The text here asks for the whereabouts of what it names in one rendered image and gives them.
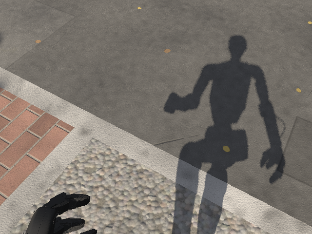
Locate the robot left hand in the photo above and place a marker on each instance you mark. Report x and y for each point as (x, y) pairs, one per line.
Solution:
(45, 220)

